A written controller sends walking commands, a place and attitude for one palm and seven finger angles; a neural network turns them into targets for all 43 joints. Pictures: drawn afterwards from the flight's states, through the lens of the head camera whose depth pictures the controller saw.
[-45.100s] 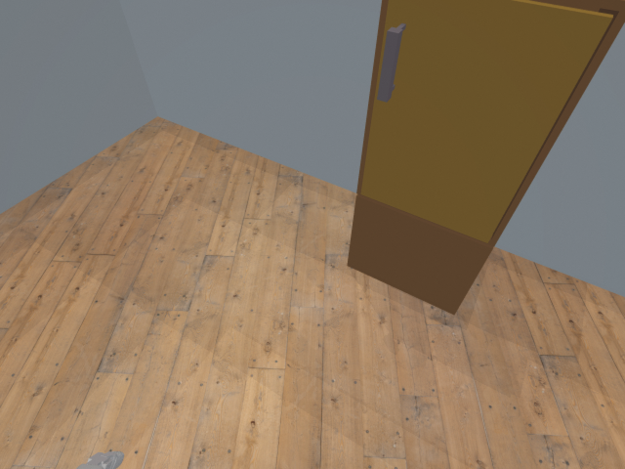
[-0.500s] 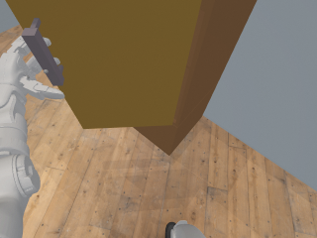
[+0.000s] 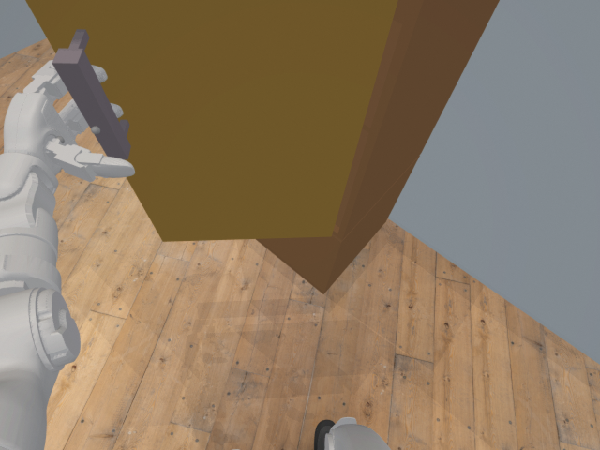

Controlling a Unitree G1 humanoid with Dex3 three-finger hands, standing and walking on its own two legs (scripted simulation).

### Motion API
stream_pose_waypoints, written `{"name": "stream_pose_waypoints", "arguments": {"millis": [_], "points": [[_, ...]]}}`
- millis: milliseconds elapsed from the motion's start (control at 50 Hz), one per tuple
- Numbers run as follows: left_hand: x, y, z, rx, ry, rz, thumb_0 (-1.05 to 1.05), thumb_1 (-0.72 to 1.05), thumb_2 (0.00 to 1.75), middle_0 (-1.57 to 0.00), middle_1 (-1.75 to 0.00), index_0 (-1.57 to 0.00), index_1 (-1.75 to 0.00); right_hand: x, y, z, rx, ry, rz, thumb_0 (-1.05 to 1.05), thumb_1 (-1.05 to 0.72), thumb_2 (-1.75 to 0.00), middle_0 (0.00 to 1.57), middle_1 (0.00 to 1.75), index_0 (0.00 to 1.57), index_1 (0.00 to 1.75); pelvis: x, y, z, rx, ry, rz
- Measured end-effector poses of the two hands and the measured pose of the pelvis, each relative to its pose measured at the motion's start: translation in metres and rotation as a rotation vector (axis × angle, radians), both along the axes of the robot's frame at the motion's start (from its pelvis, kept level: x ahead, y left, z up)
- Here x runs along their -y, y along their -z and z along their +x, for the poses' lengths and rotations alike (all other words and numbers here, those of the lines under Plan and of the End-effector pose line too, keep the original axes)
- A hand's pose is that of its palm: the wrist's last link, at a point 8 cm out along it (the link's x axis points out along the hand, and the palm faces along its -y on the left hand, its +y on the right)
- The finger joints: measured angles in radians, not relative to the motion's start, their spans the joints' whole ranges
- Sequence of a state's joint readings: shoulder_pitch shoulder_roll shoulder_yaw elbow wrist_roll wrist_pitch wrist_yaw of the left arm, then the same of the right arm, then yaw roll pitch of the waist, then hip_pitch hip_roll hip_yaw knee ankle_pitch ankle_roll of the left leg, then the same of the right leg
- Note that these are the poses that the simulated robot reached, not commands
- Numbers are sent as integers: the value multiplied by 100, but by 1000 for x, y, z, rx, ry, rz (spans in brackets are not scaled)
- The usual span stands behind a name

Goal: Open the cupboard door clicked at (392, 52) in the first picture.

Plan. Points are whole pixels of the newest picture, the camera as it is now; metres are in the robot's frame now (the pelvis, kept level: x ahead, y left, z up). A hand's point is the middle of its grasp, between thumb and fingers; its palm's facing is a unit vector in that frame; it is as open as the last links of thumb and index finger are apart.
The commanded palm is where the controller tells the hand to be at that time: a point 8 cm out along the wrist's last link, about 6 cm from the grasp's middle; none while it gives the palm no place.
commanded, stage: close the thumb around the handle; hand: left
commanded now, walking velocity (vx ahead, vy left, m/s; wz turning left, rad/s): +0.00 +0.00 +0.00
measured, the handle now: (101, 99) +0.54 +0.23 +0.12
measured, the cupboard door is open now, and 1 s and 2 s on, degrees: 44 48 86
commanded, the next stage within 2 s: pull the door open along its arc in 0.54 s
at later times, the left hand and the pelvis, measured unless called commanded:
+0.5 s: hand (109, 126) +0.50 +0.21 +0.12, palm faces -0.03 -1.00 -0.01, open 6.1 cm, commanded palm +0.47 +0.27 +0.12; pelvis +0.00 +0.00 +0.00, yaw +0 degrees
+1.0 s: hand (109, 152) +0.46 +0.21 +0.12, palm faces -0.03 -1.00 +0.00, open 6.3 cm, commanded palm +0.39 +0.26 +0.12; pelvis +0.01 +0.00 +0.01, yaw -2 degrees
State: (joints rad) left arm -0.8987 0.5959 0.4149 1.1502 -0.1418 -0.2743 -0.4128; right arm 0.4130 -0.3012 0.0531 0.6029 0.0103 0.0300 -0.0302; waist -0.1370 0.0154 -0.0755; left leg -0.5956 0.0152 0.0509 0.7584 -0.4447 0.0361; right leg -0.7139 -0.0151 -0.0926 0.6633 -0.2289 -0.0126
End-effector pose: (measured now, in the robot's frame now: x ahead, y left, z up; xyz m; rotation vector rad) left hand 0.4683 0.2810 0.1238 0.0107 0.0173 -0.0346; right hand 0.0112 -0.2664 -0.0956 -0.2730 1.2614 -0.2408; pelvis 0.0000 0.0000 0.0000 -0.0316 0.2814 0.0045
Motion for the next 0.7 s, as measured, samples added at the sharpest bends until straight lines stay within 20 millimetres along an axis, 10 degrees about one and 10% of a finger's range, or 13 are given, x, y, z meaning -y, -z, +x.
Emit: {"name": "stream_pose_waypoints", "arguments": {"millis": [420, 700], "points": [[8, 3, 7, -11, 16, 8, 0, 59, 77, -38, -132, -38, -132, -2, 2, -2, -19, 7, 11, 0, -90, -90, 20, 30, 21, 30, 1, 0, 3, -4, 1, 0], [14, 4, 11, -11, -13, 2, 0, 66, 81, -34, -132, -34, -134, 4, 0, -3, 4, 26, 11, 0, -90, -90, 20, 30, 21, 30, 6, 0, 2, -5, 17, 6]]}}
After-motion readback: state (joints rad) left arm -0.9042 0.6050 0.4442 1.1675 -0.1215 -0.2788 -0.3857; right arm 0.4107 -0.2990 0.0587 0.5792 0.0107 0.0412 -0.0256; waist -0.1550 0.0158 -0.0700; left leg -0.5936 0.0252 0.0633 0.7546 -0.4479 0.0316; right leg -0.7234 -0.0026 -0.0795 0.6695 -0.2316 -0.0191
